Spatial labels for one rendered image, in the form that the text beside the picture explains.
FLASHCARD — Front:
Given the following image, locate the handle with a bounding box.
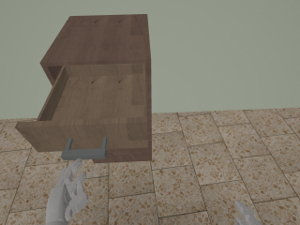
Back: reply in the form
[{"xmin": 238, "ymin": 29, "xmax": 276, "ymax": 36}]
[{"xmin": 61, "ymin": 137, "xmax": 107, "ymax": 160}]

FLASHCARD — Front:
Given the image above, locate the cabinet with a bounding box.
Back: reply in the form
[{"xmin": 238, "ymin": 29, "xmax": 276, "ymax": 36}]
[{"xmin": 40, "ymin": 14, "xmax": 152, "ymax": 163}]

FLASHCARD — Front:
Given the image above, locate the drawer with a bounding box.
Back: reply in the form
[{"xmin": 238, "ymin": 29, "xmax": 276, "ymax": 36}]
[{"xmin": 15, "ymin": 63, "xmax": 148, "ymax": 153}]

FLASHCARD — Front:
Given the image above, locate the robot left hand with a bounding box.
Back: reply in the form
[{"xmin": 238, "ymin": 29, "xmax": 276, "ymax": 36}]
[{"xmin": 45, "ymin": 158, "xmax": 89, "ymax": 225}]

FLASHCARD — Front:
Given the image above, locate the robot right hand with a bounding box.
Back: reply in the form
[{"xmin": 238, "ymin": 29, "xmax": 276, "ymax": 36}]
[{"xmin": 234, "ymin": 201, "xmax": 263, "ymax": 225}]

